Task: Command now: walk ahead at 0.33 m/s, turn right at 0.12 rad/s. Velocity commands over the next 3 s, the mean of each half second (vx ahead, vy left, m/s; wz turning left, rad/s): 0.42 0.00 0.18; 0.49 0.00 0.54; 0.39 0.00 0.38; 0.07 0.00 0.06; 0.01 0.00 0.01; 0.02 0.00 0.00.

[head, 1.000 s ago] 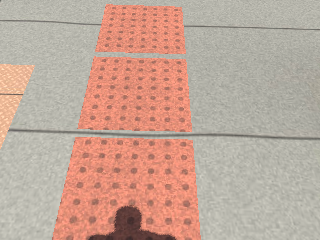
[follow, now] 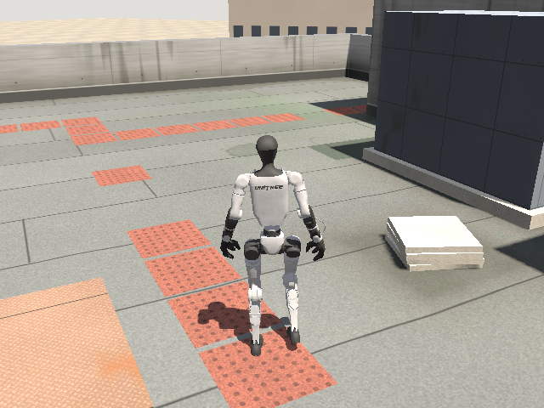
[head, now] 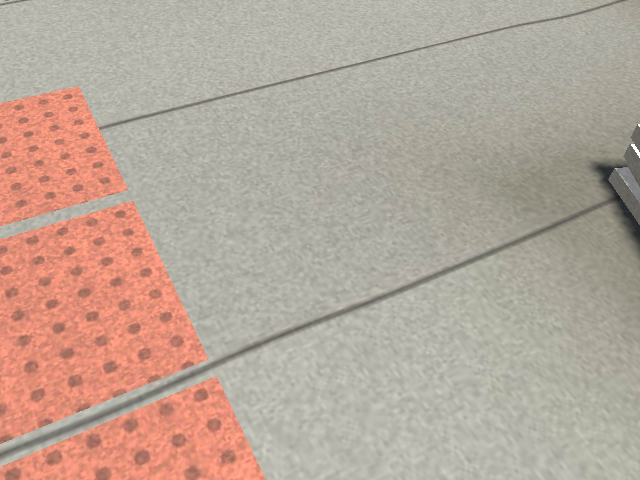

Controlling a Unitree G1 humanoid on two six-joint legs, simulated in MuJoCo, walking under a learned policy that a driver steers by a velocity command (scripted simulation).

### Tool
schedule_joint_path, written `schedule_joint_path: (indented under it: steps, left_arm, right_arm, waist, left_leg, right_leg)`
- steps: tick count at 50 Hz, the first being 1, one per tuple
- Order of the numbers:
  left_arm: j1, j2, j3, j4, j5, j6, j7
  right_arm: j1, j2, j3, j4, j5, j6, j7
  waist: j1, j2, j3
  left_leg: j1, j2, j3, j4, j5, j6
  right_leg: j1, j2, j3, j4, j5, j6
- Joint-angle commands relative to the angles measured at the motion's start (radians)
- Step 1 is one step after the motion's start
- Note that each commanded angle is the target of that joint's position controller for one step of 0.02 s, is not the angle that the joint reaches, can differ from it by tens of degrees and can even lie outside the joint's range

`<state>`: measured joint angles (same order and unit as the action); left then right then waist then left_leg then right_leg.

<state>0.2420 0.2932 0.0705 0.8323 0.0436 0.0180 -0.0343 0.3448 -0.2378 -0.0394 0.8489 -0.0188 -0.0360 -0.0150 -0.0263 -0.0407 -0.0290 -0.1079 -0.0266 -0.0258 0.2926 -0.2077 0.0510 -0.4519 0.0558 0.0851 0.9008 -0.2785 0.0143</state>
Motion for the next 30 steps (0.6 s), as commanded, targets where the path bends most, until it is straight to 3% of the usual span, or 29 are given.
schedule_joint_path:
  steps: [1,4,6,7,9,10,11,12,13,14,15,16,17,20,24,28,30]
  left_arm:
    - [-0.163,0.04,-0.003,-0.091,-0.004,-0.028,-0.007]
    - [-0.227,0.023,-0.015,-0.109,-0.012,-0.038,-0.01]
    - [-0.229,0.025,-0.017,-0.112,-0.016,-0.044,-0.006]
    - [-0.216,0.025,-0.018,-0.111,-0.017,-0.05,-0.001]
    - [-0.077,0.021,-0.015,-0.067,-0.015,-0.067,0.015]
    - [0.051,0.063,0.0,-0.024,-0.007,-0.081,0.031]
    - [0.209,0.162,0.025,-0.008,0.012,-0.091,0.05]
    - [0.256,0.261,0.049,0.016,0.004,-0.083,0.052]
    - [0.178,0.174,0.028,0.0,0.001,-0.08,0.05]
    - [0.088,0.105,0.007,-0.021,-0.008,-0.084,0.045]
    - [0.041,0.056,-0.006,-0.029,-0.013,-0.089,0.042]
    - [0.031,0.033,-0.015,-0.027,-0.016,-0.097,0.045]
    - [0.032,0.025,-0.018,-0.021,-0.016,-0.104,0.048]
    - [0.093,0.034,-0.015,0.014,-0.024,-0.121,0.047]
    - [0.111,0.014,-0.023,0.042,-0.023,-0.127,0.046]
    - [0.148,0.048,-0.018,0.075,-0.025,-0.129,0.055]
    - [0.159,0.071,-0.014,0.088,-0.025,-0.123,0.062]
  right_arm:
    - [0.057,-0.155,-0.043,-0.009,0.002,-0.025,0.003]
    - [0.103,-0.164,-0.049,0.024,-0.004,-0.028,0.009]
    - [0.109,-0.169,-0.052,0.036,-0.006,-0.028,0.014]
    - [0.108,-0.168,-0.053,0.041,-0.003,-0.027,0.017]
    - [0.068,-0.166,-0.052,0.044,0.012,-0.024,0.018]
    - [0.047,-0.142,-0.045,0.034,0.017,-0.03,0.017]
    - [-0.002,-0.069,-0.022,-0.014,0.032,-0.038,0.022]
    - [0.001,-0.06,-0.022,-0.037,0.024,-0.035,0.015]
    - [0.007,-0.133,-0.043,-0.009,0.003,-0.021,0.011]
    - [0.017,-0.112,-0.043,0.008,0.002,-0.02,0.025]
    - [0.025,-0.092,-0.041,0.022,0.003,-0.016,0.034]
    - [0.017,-0.09,-0.044,0.026,-0.006,-0.008,0.042]
    - [0.016,-0.084,-0.043,0.032,-0.014,-0.001,0.049]
    - [-0.052,-0.058,-0.04,0.001,-0.014,0.01,0.063]
    - [-0.199,-0.031,-0.025,-0.063,-0.014,0.012,0.079]
    - [-0.33,-0.018,-0.005,-0.122,-0.015,0.013,0.096]
    - [-0.32,-0.035,-0.009,-0.128,-0.017,0.015,0.091]
  waist:
    - [-0.05,0.181,0.095]
    - [-0.071,0.194,0.108]
    - [-0.06,0.195,0.113]
    - [-0.045,0.188,0.115]
    - [0.048,0.136,0.086]
    - [0.103,0.075,0.017]
    - [0.188,-0.104,-0.103]
    - [0.178,-0.234,-0.085]
    - [0.129,-0.07,0.014]
    - [0.082,-0.039,0.078]
    - [0.057,-0.044,0.104]
    - [0.046,-0.062,0.115]
    - [0.041,-0.069,0.108]
    - [0.036,-0.047,0.1]
    - [0.037,-0.046,0.139]
    - [0.053,-0.036,0.159]
    - [0.036,-0.035,0.128]
  left_leg:
    - [0.129,0.219,-0.241,-0.159,-0.145,0.146]
    - [0.083,0.226,-0.22,-0.142,-0.106,0.158]
    - [0.039,0.237,-0.215,-0.121,-0.068,0.164]
    - [-0.002,0.24,-0.222,-0.1,-0.011,0.164]
    - [-0.133,0.213,-0.199,0.005,0.099,0.132]
    - [-0.249,0.162,-0.155,0.13,0.125,0.097]
    - [-0.428,0.059,-0.053,0.418,-0.042,0.047]
    - [-0.595,-0.042,0.032,0.636,-0.334,0.036]
    - [-0.605,0.028,-0.053,0.759,-0.294,0.055]
    - [-0.592,0.059,-0.068,0.773,-0.204,0.057]
    - [-0.568,0.079,-0.062,0.758,-0.143,0.047]
    - [-0.562,0.089,-0.048,0.755,-0.103,0.036]
    - [-0.556,0.089,-0.034,0.771,-0.063,0.024]
    - [-0.62,0.092,-0.011,0.802,0.014,0.001]
    - [-0.638,0.09,0.04,0.644,0.137,-0.016]
    - [-0.513,0.069,0.132,0.397,0.195,0.022]
    - [-0.447,0.027,0.167,0.346,0.148,0.062]
  right_leg:
    - [-0.198,-0.046,-0.082,-0.127,0.005,0.024]
    - [-0.108,-0.047,-0.125,-0.253,-0.034,0.006]
    - [-0.026,-0.039,-0.146,-0.32,-0.05,-0.021]
    - [0.044,-0.029,-0.153,-0.362,-0.034,-0.035]
    - [0.309,-0.011,-0.153,-0.511,0.081,-0.06]
    - [0.535,-0.056,-0.086,-0.525,0.079,-0.075]
    - [0.761,-0.309,0.2,-0.619,-0.179,-0.127]
    - [0.721,-0.494,0.499,-0.743,-0.344,-0.204]
    - [0.601,-0.47,0.45,-0.732,-0.382,-0.213]
    - [0.513,-0.414,0.34,-0.746,-0.304,-0.189]
    - [0.464,-0.362,0.227,-0.765,-0.184,-0.159]
    - [0.444,-0.327,0.141,-0.777,-0.079,-0.141]
    - [0.439,-0.297,0.071,-0.773,0.039,-0.131]
    - [0.457,-0.293,-0.045,-0.758,0.313,-0.139]
    - [0.416,-0.264,-0.175,-0.763,0.468,-0.142]
    - [0.421,-0.278,-0.251,-0.759,0.583,-0.131]
    - [0.495,-0.295,-0.283,-0.675,0.825,-0.12]
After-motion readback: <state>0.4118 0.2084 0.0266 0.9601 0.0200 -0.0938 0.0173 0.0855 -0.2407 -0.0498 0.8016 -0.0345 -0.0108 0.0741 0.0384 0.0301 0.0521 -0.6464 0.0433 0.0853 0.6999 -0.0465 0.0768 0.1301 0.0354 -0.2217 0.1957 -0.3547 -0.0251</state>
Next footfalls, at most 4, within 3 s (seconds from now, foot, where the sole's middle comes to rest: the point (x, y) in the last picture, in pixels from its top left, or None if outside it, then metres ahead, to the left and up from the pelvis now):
0.20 right None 0.14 -0.13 -0.79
0.68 left None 0.44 0.09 -0.79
1.24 right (266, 370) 0.80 0.09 -0.79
1.66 left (172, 388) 0.75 0.30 -0.79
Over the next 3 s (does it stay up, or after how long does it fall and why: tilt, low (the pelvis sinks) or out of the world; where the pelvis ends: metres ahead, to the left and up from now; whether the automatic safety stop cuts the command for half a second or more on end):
stays up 0.75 0.18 -0.01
